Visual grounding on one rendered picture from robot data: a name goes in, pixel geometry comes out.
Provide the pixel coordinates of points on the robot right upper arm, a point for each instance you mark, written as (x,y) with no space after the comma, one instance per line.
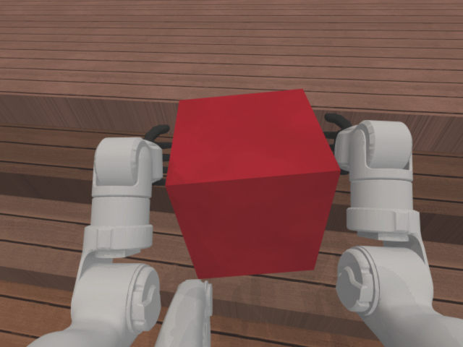
(391,290)

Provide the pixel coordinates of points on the left robot hand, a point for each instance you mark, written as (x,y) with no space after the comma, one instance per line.
(150,136)

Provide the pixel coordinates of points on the right robot forearm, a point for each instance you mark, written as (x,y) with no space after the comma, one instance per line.
(378,156)

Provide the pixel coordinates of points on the left robot forearm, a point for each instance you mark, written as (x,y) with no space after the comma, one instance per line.
(123,172)

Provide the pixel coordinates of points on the left robot thigh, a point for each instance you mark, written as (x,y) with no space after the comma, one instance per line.
(183,323)

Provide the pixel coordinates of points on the carton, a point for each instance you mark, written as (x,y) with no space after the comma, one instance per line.
(251,179)

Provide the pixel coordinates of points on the left robot shin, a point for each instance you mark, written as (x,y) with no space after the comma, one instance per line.
(206,332)

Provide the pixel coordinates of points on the right robot hand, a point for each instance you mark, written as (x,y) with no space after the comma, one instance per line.
(343,123)

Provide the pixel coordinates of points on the robot left upper arm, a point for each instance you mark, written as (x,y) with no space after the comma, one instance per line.
(112,305)

